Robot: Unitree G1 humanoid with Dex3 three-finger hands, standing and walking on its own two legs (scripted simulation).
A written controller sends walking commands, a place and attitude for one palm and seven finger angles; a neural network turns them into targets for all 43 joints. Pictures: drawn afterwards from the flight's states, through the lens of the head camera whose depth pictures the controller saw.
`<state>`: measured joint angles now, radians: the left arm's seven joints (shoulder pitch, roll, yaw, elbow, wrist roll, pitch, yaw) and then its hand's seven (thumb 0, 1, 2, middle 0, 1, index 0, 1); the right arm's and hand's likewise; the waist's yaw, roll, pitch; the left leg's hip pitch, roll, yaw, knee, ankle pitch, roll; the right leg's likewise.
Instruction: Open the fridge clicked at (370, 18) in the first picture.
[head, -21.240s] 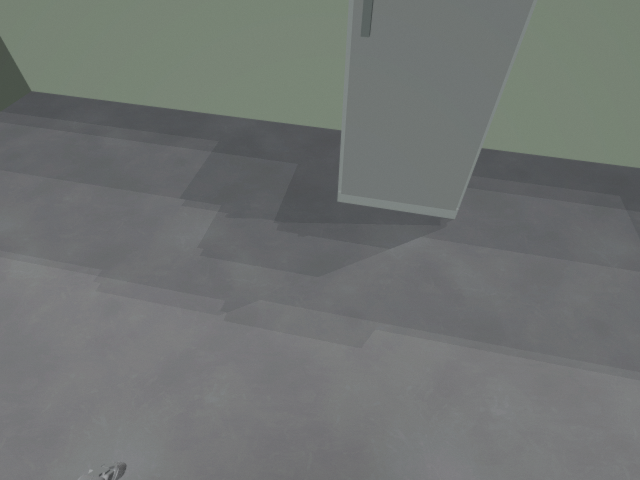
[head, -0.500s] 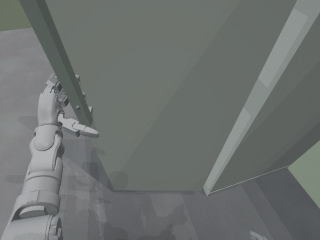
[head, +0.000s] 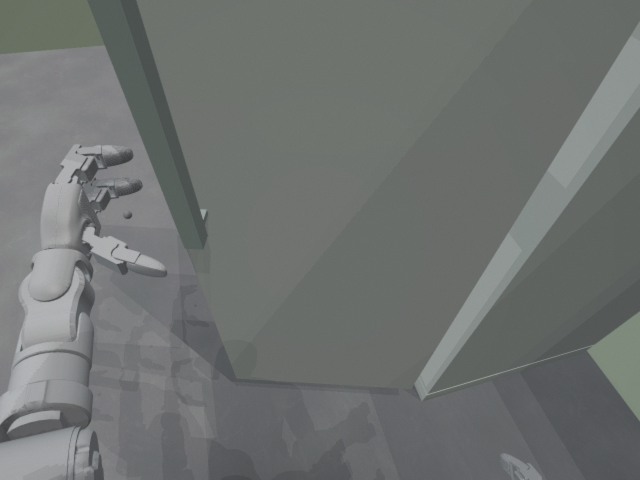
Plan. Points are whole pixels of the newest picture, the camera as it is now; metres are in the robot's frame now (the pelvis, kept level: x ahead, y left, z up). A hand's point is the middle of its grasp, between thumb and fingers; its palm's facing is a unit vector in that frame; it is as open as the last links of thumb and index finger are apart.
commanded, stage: slip the hand off the handle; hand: left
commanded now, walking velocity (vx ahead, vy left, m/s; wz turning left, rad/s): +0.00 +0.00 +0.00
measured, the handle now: (164, 120) +0.44 +0.20 +0.23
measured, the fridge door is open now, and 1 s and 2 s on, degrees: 71 71 71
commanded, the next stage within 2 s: draw the hand back to the body in 0.76 s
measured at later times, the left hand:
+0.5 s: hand (97, 263) +0.32 +0.27 +0.12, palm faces +0.21 -0.97 -0.13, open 14.7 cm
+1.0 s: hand (86, 307) +0.26 +0.25 +0.13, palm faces +0.13 -0.99 +0.00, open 14.7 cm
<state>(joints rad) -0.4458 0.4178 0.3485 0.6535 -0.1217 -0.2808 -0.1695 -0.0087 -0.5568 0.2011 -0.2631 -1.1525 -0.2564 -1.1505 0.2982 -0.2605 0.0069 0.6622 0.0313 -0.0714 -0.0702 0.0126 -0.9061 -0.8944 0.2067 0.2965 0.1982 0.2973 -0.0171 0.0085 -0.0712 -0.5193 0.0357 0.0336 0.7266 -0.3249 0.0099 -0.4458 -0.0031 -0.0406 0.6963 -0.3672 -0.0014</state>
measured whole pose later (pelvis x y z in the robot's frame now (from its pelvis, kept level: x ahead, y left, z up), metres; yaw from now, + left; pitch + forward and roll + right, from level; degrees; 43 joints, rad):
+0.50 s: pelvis -0.01 +0.00 +0.00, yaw +0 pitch +5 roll -1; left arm -0.17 0.38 0.37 0.37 -0.20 -0.25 -0.20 -0.01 -0.56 0.20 -0.26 -1.15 -0.26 -1.15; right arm 0.29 -0.26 0.02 0.62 0.03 -0.11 -0.07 0.01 -0.91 -0.89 0.21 0.30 0.20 0.30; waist 0.01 0.02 -0.08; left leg -0.50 0.04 0.04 0.75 -0.33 0.01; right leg -0.43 0.00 -0.04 0.71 -0.37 0.00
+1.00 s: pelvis -0.01 -0.01 +0.01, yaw +2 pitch +1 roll -1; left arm -0.03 0.35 0.35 0.21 -0.35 -0.05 -0.34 -0.01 -0.56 0.20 -0.26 -1.15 -0.26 -1.15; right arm 0.25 -0.26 0.06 0.64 0.06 -0.21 -0.13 0.02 -0.90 -0.89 0.21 0.30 0.20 0.30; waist 0.05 0.04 -0.06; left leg -0.39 0.03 0.00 0.68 -0.30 -0.01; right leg -0.31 0.00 -0.07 0.66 -0.35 -0.02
